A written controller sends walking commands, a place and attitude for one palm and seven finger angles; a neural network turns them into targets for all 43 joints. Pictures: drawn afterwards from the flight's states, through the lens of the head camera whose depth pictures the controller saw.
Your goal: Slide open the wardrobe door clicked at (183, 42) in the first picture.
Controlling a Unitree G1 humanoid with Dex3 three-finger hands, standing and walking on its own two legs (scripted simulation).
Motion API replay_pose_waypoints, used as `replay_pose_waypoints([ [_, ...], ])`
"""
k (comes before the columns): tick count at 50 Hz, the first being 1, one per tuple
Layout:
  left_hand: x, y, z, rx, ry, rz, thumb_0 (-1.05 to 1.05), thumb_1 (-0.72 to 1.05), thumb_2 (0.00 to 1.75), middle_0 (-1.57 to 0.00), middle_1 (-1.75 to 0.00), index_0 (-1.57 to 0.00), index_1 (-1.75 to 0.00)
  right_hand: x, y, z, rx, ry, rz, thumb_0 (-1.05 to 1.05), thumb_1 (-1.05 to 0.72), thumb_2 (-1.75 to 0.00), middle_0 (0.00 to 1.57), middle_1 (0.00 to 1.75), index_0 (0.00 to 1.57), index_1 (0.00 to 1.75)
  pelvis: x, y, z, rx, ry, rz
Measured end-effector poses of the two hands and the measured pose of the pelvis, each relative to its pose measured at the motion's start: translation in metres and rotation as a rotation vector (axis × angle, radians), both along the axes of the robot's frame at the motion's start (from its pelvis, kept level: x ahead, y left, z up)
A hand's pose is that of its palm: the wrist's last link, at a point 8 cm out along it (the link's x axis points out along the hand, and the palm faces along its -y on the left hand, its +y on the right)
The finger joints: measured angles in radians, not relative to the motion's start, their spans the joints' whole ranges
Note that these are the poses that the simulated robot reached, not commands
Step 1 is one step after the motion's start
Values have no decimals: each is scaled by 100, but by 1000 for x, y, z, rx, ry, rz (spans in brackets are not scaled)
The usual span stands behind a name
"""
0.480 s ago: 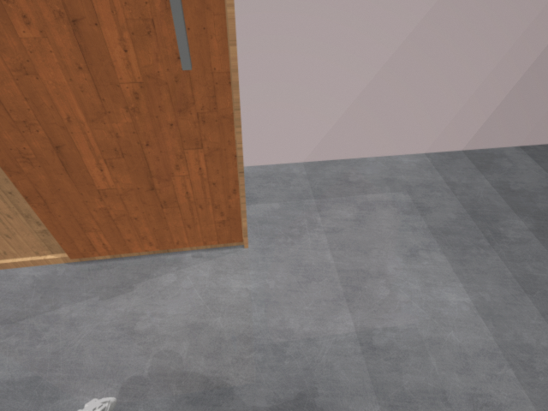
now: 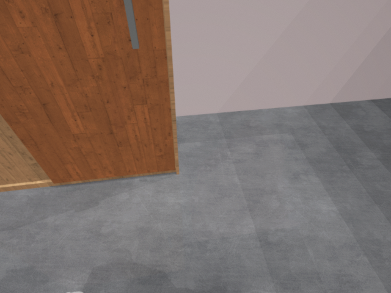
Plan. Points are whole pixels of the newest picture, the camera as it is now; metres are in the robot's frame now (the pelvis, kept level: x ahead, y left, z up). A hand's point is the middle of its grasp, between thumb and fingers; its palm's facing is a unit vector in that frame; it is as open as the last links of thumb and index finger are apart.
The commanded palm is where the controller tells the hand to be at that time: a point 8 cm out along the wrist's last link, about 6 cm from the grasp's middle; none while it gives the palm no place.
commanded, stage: stand and wait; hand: right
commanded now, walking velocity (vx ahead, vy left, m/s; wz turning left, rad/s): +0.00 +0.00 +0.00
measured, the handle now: (129, 6) +0.89 +0.27 +0.22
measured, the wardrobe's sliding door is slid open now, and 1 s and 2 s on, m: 0.00 0.00 0.00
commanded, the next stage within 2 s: look at it before walking up in 0.34 s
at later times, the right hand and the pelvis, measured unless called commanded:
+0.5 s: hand out of the picture +0.08 -0.24 -0.15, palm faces -0.03 +0.94 -0.34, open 7.4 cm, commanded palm none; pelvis -0.01 +0.01 +0.00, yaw +0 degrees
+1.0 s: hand out of the picture +0.07 -0.23 -0.15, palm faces -0.03 +0.94 -0.33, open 7.4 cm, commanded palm none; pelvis +0.00 +0.01 +0.00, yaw +0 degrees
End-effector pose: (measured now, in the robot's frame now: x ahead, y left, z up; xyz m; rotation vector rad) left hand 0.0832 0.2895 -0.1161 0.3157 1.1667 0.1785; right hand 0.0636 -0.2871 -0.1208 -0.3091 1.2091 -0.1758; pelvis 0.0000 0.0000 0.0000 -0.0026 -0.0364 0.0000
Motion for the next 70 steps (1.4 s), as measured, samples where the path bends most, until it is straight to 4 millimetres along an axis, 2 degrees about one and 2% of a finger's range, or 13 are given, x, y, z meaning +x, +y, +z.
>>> replay_pose_waypoints([
  [6, -14, 5, -3, 0, 33, 15, 1, 90, 90, -20, -30, -20, -30, -5, -1, 2, -11, 14, -7, 1, -91, -90, 20, 30, 20, 30, -2, 3, 1, 0, -3, 0],
  [13, -19, 7, -4, -7, 39, 23, 1, 91, 90, -20, -30, -20, -30, -1, 0, 6, -19, -3, -2, 1, -91, -90, 20, 30, 20, 30, -4, 5, 2, -1, -7, 2],
  [24, -21, 8, -4, -14, 32, 25, 1, 91, 90, -20, -30, -20, -30, 6, 6, 7, -15, -23, 10, 1, -91, -90, 20, 30, 20, 30, -5, 8, 3, -2, -4, 4],
  [35, -21, 12, -2, -6, 37, 28, 1, 91, 90, -20, -30, -20, -30, 5, 10, 6, -7, -16, 7, 1, -91, -90, 20, 30, 20, 30, -4, 11, 3, -1, -5, 5],
  [58, -15, 9, -1, 1, 40, 33, 1, 91, 90, -20, -30, -20, -30, 2, 6, 2, -6, 18, 2, 1, -91, -90, 20, 30, 20, 30, -1, 8, 3, 1, 4, 23],
  [63, -22, -3, -9, -24, 19, 82, 1, 91, 90, -20, -30, -20, -30, 1, 16, -7, 8, 54, 24, 1, -91, -90, 20, 30, 20, 30, -4, 7, -2, -4, 11, 70],
  [70, -52, -14, -31, -92, 22, 174, 1, 90, 90, -20, -30, -20, -30, 1, 44, -21, 44, 93, 82, 1, -91, -90, 20, 30, 20, 30, -13, 15, -14, -33, 7, 159],
])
